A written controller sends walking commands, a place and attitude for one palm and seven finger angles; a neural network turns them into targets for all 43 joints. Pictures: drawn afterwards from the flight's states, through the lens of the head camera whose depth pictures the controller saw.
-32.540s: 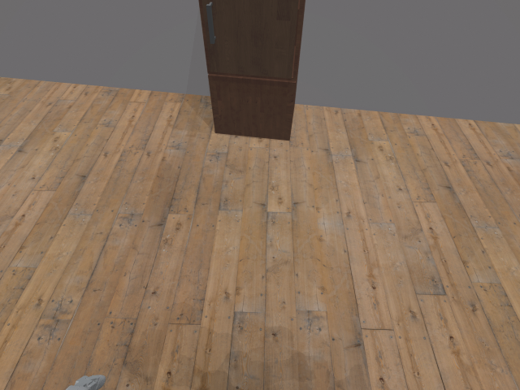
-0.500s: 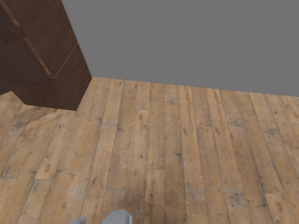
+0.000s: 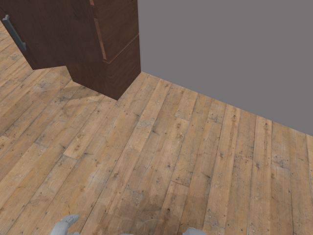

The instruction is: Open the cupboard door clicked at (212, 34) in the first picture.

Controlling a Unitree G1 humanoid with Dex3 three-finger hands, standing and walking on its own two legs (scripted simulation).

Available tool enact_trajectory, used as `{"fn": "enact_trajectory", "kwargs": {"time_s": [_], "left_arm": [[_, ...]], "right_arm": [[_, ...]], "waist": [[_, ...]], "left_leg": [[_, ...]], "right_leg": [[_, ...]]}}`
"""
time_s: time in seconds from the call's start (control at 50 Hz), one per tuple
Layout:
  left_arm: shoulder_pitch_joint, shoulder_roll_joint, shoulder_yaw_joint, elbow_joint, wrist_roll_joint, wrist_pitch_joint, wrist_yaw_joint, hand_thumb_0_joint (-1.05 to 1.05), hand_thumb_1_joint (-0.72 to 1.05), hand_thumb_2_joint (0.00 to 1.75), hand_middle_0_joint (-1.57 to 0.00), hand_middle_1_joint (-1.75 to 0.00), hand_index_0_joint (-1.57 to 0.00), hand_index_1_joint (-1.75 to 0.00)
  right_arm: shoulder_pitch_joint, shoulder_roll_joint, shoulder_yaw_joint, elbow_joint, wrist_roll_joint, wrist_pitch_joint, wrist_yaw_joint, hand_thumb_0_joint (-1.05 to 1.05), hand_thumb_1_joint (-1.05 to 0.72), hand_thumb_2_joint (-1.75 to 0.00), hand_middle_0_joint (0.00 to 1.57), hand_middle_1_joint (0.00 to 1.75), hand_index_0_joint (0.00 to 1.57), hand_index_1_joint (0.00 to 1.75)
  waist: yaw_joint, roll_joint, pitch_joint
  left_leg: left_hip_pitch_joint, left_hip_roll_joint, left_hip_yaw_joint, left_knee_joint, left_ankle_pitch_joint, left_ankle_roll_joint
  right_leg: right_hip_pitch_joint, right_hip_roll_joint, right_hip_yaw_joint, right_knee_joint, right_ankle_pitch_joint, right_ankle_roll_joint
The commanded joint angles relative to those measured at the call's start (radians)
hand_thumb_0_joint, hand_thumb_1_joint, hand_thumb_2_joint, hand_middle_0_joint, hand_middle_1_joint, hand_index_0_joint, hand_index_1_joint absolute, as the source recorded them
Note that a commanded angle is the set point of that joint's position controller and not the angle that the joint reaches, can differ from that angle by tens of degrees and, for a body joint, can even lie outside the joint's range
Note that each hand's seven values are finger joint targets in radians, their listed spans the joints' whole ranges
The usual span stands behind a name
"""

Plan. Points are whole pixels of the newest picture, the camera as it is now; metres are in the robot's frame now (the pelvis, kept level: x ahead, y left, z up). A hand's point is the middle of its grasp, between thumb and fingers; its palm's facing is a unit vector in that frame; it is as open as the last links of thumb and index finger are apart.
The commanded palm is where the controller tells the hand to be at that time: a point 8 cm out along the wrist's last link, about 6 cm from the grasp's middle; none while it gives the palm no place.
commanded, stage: turn to face it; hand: left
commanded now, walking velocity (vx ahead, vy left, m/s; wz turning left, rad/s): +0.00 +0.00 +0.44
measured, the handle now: (15, 33) +0.97 +0.75 -0.10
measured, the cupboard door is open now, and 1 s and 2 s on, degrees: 41 41 41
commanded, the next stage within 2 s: take the last steps up to it in 0.32 s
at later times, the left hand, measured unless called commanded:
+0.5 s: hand out of the picture -0.02 +0.19 -0.19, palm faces +0.26 -0.94 -0.23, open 7.4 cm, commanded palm none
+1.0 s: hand out of the picture +0.05 +0.17 -0.16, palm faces +0.38 -0.90 -0.20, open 7.4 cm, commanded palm none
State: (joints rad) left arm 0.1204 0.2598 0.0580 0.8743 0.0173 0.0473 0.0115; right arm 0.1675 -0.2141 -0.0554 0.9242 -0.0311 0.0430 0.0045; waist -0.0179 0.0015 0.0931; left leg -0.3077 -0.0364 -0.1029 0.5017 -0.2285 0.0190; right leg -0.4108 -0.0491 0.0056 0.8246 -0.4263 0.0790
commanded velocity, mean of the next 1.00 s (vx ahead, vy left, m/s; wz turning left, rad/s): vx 0.18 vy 0.09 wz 0.24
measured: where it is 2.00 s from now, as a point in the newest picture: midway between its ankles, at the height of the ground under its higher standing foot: (115, 188)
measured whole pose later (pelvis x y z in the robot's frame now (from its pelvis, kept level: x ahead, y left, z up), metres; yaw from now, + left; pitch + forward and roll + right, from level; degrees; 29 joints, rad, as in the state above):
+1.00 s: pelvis +0.10 +0.01 +0.01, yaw +20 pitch +1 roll +2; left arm 0.33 0.13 0.03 1.04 0.03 -0.06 0.00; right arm 0.25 -0.23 -0.07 1.04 -0.03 0.04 0.03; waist -0.01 0.00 0.04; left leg -0.54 0.05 0.03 1.04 -0.24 -0.04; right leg -0.11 -0.11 -0.15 0.39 -0.29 0.02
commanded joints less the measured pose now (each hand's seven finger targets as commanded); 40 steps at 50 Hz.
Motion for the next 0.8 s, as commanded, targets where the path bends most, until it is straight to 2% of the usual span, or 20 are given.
{"fn": "enact_trajectory", "kwargs": {"time_s": [0.0, 0.02, 0.04, 0.06, 0.08, 0.12, 0.16, 0.3, 0.36, 0.38, 0.4, 0.42, 0.44, 0.48, 0.52, 0.64, 0.7, 0.74, 0.76, 0.78], "left_arm": [[0.079, 0.069, 0.024, -0.062, -0.01, -0.036, 0.009, 0.0, 0.9, 0.9, -0.2, -0.3, -0.2, -0.3], [0.124, 0.084, 0.029, -0.053, -0.009, -0.045, 0.013, 0.0, 0.9, 0.9, -0.2, -0.3, -0.2, -0.3], [0.16, 0.152, 0.043, -0.045, 0.003, -0.057, 0.022, 0.0, 0.9, 0.9, -0.2, -0.3, -0.2, -0.3], [0.165, 0.212, 0.052, -0.045, 0.015, -0.06, 0.026, 0.0, 0.9, 0.9, -0.2, -0.3, -0.2, -0.3], [0.151, 0.194, 0.041, -0.05, 0.009, -0.06, 0.027, 0.0, 0.9, 0.9, -0.2, -0.3, -0.2, -0.3], [0.067, 0.122, 0.024, -0.058, 0.001, -0.06, 0.027, 0.0, 0.9, 0.9, -0.2, -0.3, -0.2, -0.3], [0.063, 0.093, 0.018, -0.057, 0.001, -0.063, 0.027, 0.0, 0.9, 0.9, -0.2, -0.3, -0.2, -0.3], [0.192, 0.135, 0.036, 0.011, 0.012, -0.066, 0.026, 0.0, 0.9, 0.9, -0.2, -0.3, -0.2, -0.3], [0.18, 0.135, 0.036, 0.032, 0.005, -0.062, 0.024, 0.0, 0.9, 0.9, -0.2, -0.3, -0.2, -0.3], [0.156, 0.133, 0.036, 0.036, -0.004, -0.059, 0.022, 0.0, 0.9, 0.9, -0.2, -0.3, -0.2, -0.3], [0.16, 0.098, 0.028, 0.025, -0.012, -0.054, 0.018, 0.0, 0.9, 0.9, -0.2, -0.3, -0.2, -0.3], [0.166, 0.035, 0.011, 0.004, -0.018, -0.048, 0.013, 0.0, 0.9, 0.9, -0.2, -0.3, -0.2, -0.3], [0.105, 0.036, 0.002, -0.015, -0.002, -0.036, 0.016, 0.0, 0.9, 0.9, -0.2, -0.3, -0.2, -0.3], [0.023, 0.047, 0.013, -0.004, 0.002, -0.031, 0.006, 0.0, 0.9, 0.9, -0.2, -0.3, -0.2, -0.3], [0.054, 0.038, 0.016, 0.023, 0.005, -0.036, -0.013, 0.0, 0.9, 0.9, -0.2, -0.3, -0.2, -0.3], [0.049, 0.013, 0.011, 0.027, 0.008, -0.05, -0.031, 0.0, 0.9, 0.9, -0.2, -0.3, -0.2, -0.3], [0.076, 0.002, 0.012, 0.033, 0.007, -0.06, -0.032, 0.0, 0.9, 0.9, -0.2, -0.3, -0.2, -0.3], [0.216, 0.02, 0.025, 0.079, 0.01, -0.072, -0.029, 0.0, 0.9, 0.9, -0.2, -0.3, -0.2, -0.3], [0.299, 0.071, 0.037, 0.101, 0.017, -0.082, -0.021, 0.0, 0.9, 0.9, -0.2, -0.3, -0.2, -0.3], [0.374, 0.166, 0.057, 0.113, 0.021, -0.088, -0.009, 0.0, 0.9, 0.9, -0.2, -0.3, -0.2, -0.3]], "right_arm": [[-0.012, -0.21, -0.065, -0.071, 0.009, -0.012, -0.014, 0.0, -0.9, -0.9, 0.2, 0.3, 0.2, 0.3], [-0.021, -0.195, -0.063, -0.076, 0.015, -0.012, -0.013, 0.0, -0.9, -0.9, 0.2, 0.3, 0.2, 0.3], [-0.013, -0.144, -0.058, -0.084, 0.025, -0.014, -0.007, 0.0, -0.9, -0.9, 0.2, 0.3, 0.2, 0.3], [-0.024, -0.092, -0.048, -0.106, 0.025, -0.016, -0.003, 0.0, -0.9, -0.9, 0.2, 0.3, 0.2, 0.3], [-0.033, -0.128, -0.054, -0.101, 0.014, -0.006, -0.003, 0.0, -0.9, -0.9, 0.2, 0.3, 0.2, 0.3], [-0.019, -0.119, -0.054, -0.061, 0.012, 0.009, 0.003, 0.0, -0.9, -0.9, 0.2, 0.3, 0.2, 0.3], [-0.019, -0.093, -0.04, -0.046, 0.016, 0.011, 0.01, 0.0, -0.9, -0.9, 0.2, 0.3, 0.2, 0.3], [-0.099, -0.046, -0.01, -0.032, 0.024, -0.004, 0.008, 0.0, -0.9, -0.9, 0.2, 0.3, 0.2, 0.3], [-0.044, -0.054, -0.007, -0.008, 0.023, -0.016, 0.001, 0.0, -0.9, -0.9, 0.2, 0.3, 0.2, 0.3], [0.006, -0.074, -0.01, 0.009, 0.02, -0.022, 0.0, 0.0, -0.9, -0.9, 0.2, 0.3, 0.2, 0.3], [0.044, -0.133, -0.021, 0.018, 0.013, -0.033, -0.003, 0.0, -0.9, -0.9, 0.2, 0.3, 0.2, 0.3], [0.094, -0.219, -0.037, 0.021, 0.003, -0.036, -0.007, 0.0, -0.9, -0.9, 0.2, 0.3, 0.2, 0.3], [0.126, -0.236, -0.04, 0.024, 0.003, -0.022, -0.014, 0.0, -0.9, -0.9, 0.2, 0.3, 0.2, 0.3], [0.11, -0.197, -0.032, 0.024, -0.001, -0.033, -0.033, 0.0, -0.9, -0.9, 0.2, 0.3, 0.2, 0.3], [0.068, -0.163, -0.018, 0.013, 0.003, -0.046, -0.032, 0.0, -0.9, -0.9, 0.2, 0.3, 0.2, 0.3], [0.087, -0.161, -0.022, 0.025, 0.005, -0.062, -0.021, 0.0, -0.9, -0.9, 0.2, 0.3, 0.2, 0.3], [0.084, -0.158, -0.025, 0.033, 0.005, -0.058, -0.016, 0.0, -0.9, -0.9, 0.2, 0.3, 0.2, 0.3], [0.042, -0.151, -0.026, 0.026, 0.012, -0.055, -0.012, 0.0, -0.9, -0.9, 0.2, 0.3, 0.2, 0.3], [0.04, -0.102, -0.019, 0.018, 0.021, -0.059, -0.007, 0.0, -0.9, -0.9, 0.2, 0.3, 0.2, 0.3], [0.022, -0.049, -0.009, -0.018, 0.023, -0.062, -0.001, 0.0, -0.9, -0.9, 0.2, 0.3, 0.2, 0.3]], "waist": [[0.026, 0.166, -0.171], [0.051, 0.114, -0.188], [0.067, -0.053, -0.207], [0.073, -0.274, -0.163], [0.065, -0.225, -0.14], [0.015, -0.231, -0.093], [0.007, -0.21, -0.096], [0.064, -0.207, -0.121], [0.031, -0.213, -0.131], [-0.002, -0.185, -0.144], [-0.018, -0.019, -0.189], [-0.032, 0.258, -0.216], [-0.052, 0.213, -0.183], [-0.051, 0.237, -0.118], [-0.007, 0.153, -0.088], [0.004, 0.133, -0.059], [0.022, 0.122, -0.052], [0.095, 0.053, -0.073], [0.131, -0.097, -0.077], [0.165, -0.379, -0.067]], "left_leg": [[0.044, 0.189, -0.245, -0.05, 0.346, 0.116], [-0.011, 0.155, -0.23, -0.003, 0.281, 0.082], [-0.17, 0.077, -0.151, 0.134, 0.074, 0.022], [-0.305, -0.066, 0.047, 0.367, -0.344, -0.053], [-0.277, -0.014, 0.01, 0.566, -0.395, -0.046], [-0.288, 0.027, 0.023, 0.721, -0.274, -0.06], [-0.273, 0.04, 0.064, 0.681, -0.218, -0.072], [-0.141, 0.015, 0.163, 0.284, -0.248, -0.064], [0.012, 0.001, 0.183, 0.064, -0.109, -0.048], [0.122, 0.015, 0.176, -0.053, 0.016, -0.036], [0.292, 0.135, 0.057, -0.093, 0.276, 0.011], [0.386, 0.375, -0.229, -0.089, 0.605, 0.152], [0.314, 0.433, -0.245, -0.122, 0.523, 0.228], [0.249, 0.362, -0.244, -0.181, 0.277, 0.229], [0.2, 0.301, -0.176, -0.215, 0.126, 0.195], [0.132, 0.239, -0.117, -0.26, -0.058, 0.181], [0.057, 0.22, -0.127, -0.231, -0.132, 0.171], [-0.094, 0.148, -0.065, -0.086, -0.219, 0.118], [-0.252, 0.054, 0.031, 0.093, -0.285, 0.062], [-0.432, -0.028, 0.134, 0.384, -0.386, 0.005]], "right_leg": [[0.198, 0.061, -0.046, -0.249, 0.103, -0.013], [0.306, 0.04, -0.036, -0.393, 0.195, -0.019], [0.467, -0.126, 0.131, -0.507, 0.236, -0.06], [0.46, -0.389, 0.36, -0.542, 0.392, -0.181], [0.326, -0.434, 0.334, -0.527, 0.456, -0.246], [0.293, -0.298, 0.181, -0.478, 0.57, -0.227], [0.319, -0.246, 0.054, -0.449, 0.704, -0.197], [0.421, -0.258, 0.01, -0.386, 0.889, -0.204], [0.365, -0.234, -0.025, -0.32, 0.83, -0.162], [0.302, -0.221, -0.055, -0.259, 0.754, -0.128], [0.157, -0.162, -0.097, -0.15, 0.544, -0.076], [-0.029, -0.058, -0.142, 0.015, -0.069, -0.019], [-0.056, -0.046, -0.083, 0.157, -0.254, -0.028], [-0.157, -0.046, -0.025, 0.291, -0.175, -0.032], [-0.15, -0.047, -0.026, 0.301, -0.069, -0.043], [-0.047, -0.028, -0.09, 0.036, -0.013, -0.041], [0.098, 0.005, -0.118, -0.135, 0.023, -0.044], [0.36, 0.013, -0.121, -0.32, 0.109, -0.049], [0.522, -0.111, 0.017, -0.456, -0.005, -0.076], [0.594, -0.408, 0.413, -0.636, -0.165, -0.177]]}}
